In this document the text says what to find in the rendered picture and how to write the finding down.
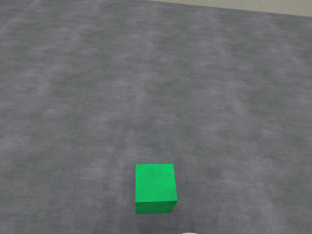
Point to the carton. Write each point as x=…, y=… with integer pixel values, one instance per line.
x=155, y=189

